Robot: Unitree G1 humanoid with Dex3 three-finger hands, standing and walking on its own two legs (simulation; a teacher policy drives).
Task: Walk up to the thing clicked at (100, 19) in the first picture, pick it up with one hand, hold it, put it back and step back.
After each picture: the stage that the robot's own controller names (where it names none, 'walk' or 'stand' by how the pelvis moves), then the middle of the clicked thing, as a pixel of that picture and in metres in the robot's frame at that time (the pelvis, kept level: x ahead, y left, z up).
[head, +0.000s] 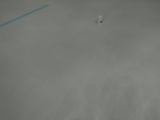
stand; (99, 20) +1.90 -0.24 -0.72
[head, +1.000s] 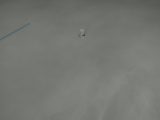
walk; (82, 33) +1.78 +0.12 -0.70
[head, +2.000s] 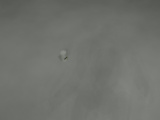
walk; (63, 56) +1.16 +0.29 -0.72
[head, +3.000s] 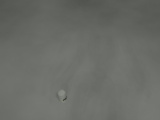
walk; (62, 96) +0.71 +0.24 -0.72
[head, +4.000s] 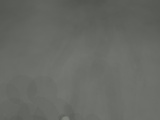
stand; out of the picture +0.42 +0.21 -0.70
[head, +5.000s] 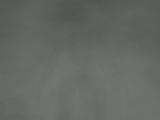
walk; out of the picture +0.40 +0.20 -0.72
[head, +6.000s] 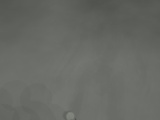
walk; (71, 118) +0.48 +0.16 -0.72
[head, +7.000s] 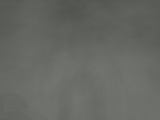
stand; out of the picture +0.40 +0.18 -0.72
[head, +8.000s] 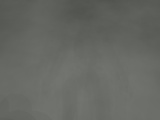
stand; out of the picture +0.43 +0.16 -0.73
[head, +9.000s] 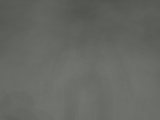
stand; out of the picture +0.42 +0.15 -0.73
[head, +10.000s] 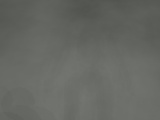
stand; out of the picture +0.42 +0.15 -0.73
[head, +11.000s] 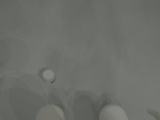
go down; (49, 77) +0.48 +0.17 -0.47
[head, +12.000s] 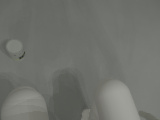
go down; (16, 51) +0.51 +0.23 -0.30
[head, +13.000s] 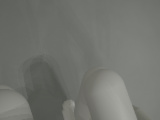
close in; out of the picture +0.48 +0.26 -0.25
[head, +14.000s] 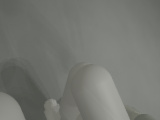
close; out of the picture +0.48 +0.29 -0.23
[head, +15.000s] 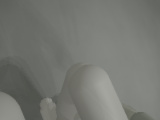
lift; out of the picture +0.47 +0.28 -0.24
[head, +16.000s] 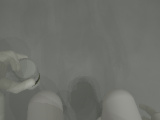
lift; (28, 75) +0.36 +0.20 -0.08
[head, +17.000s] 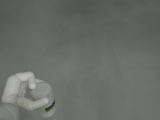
hold; (44, 100) +0.31 +0.15 +0.01
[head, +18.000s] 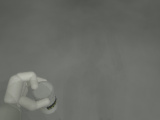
hold; (46, 98) +0.32 +0.15 -0.01
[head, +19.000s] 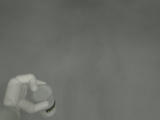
hold; (45, 101) +0.31 +0.15 -0.01
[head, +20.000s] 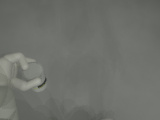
crouch; (36, 77) +0.39 +0.16 -0.07
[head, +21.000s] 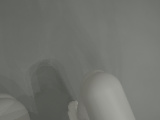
lower; out of the picture +0.65 +0.31 -0.26
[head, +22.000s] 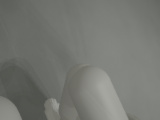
lower; out of the picture +0.66 +0.46 -0.26
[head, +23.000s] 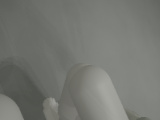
lower; out of the picture +0.65 +0.47 -0.26
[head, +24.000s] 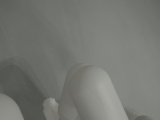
lower; out of the picture +0.65 +0.47 -0.26
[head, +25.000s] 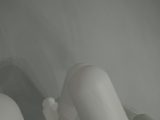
lower; out of the picture +0.65 +0.47 -0.27
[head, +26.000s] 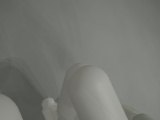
open; out of the picture +0.65 +0.47 -0.26
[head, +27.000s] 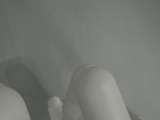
stand; out of the picture +0.66 +0.47 -0.27
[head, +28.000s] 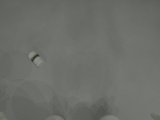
walk; (36, 59) +0.70 +0.30 -0.56
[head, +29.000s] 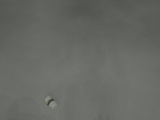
stand; (51, 103) +0.68 +0.27 -0.69
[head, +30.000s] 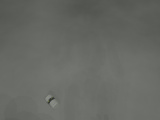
stand; (52, 101) +0.68 +0.26 -0.69
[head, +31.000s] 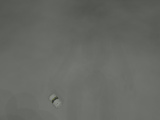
stand; (56, 101) +0.68 +0.26 -0.73
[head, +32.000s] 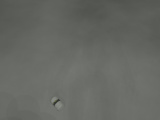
stand; (57, 103) +0.69 +0.26 -0.75
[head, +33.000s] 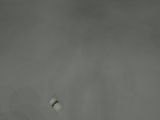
stand; (56, 105) +0.66 +0.26 -0.75
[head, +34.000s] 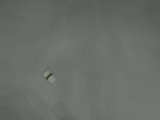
walk; (50, 77) +0.71 +0.22 -0.74
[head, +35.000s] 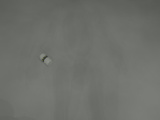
walk; (46, 59) +0.90 +0.33 -0.72
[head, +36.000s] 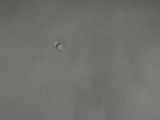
walk; (59, 46) +1.22 +0.35 -0.73
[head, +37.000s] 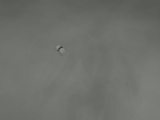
stand; (61, 50) +1.27 +0.26 -0.74
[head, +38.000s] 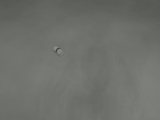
stand; (58, 51) +1.31 +0.28 -0.75
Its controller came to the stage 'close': yes
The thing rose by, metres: 0.70
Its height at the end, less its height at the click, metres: -0.02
